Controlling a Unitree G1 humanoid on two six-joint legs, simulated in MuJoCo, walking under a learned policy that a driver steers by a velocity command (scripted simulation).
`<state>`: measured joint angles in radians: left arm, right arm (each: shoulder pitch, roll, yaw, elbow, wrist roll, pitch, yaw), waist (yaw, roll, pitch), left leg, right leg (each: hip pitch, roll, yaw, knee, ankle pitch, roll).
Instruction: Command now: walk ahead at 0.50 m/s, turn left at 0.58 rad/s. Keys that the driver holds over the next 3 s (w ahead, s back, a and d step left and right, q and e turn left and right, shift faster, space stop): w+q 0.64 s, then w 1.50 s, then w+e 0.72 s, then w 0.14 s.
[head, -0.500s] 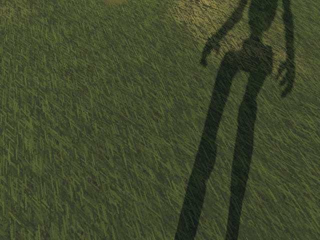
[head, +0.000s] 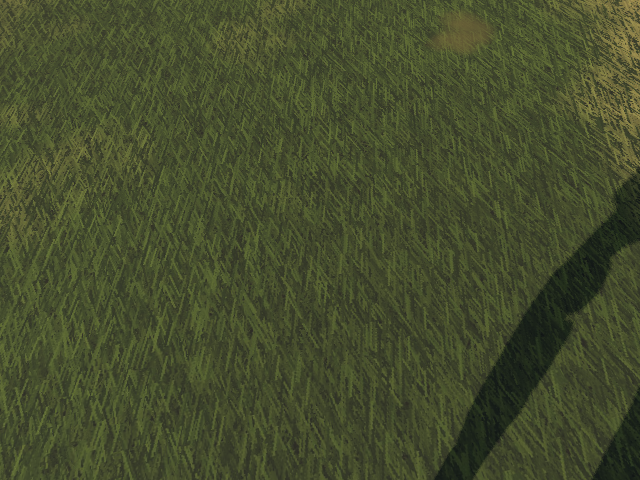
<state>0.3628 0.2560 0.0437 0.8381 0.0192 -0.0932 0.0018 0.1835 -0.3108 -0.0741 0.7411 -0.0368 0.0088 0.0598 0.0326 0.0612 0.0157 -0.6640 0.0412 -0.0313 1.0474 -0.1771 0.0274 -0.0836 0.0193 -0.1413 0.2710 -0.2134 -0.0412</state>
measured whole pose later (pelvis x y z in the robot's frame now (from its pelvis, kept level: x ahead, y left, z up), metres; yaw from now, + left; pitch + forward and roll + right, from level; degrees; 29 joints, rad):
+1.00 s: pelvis +0.53 +0.12 +0.00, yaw +29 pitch +1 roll +0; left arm 0.34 0.25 0.04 0.83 0.01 -0.08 -0.01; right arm 0.25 -0.29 -0.04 0.78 -0.04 -0.03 0.03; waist 0.02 0.05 0.03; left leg -0.51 -0.01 -0.07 1.05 -0.29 0.05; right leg -0.17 0.05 -0.05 0.34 -0.19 -0.06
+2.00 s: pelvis +0.99 +0.38 -0.01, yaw +30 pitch -1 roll +0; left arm 0.24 0.24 0.05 0.92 0.02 -0.06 -0.01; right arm 0.31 -0.24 -0.04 0.96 -0.03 -0.06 0.01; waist -0.01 0.03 0.05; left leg -0.40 0.03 -0.01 1.12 -0.31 0.08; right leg -0.24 0.05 -0.10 0.42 -0.17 -0.09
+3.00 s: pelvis +1.46 +0.58 -0.02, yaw +5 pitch +0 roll +0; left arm 0.10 0.24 0.06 0.85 0.03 -0.02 -0.02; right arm 0.34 -0.22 -0.05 0.95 -0.01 -0.06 0.00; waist -0.04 0.01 0.07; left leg -0.25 0.09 0.11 1.16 -0.42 0.01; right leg -0.38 0.07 -0.11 0.59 -0.22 -0.13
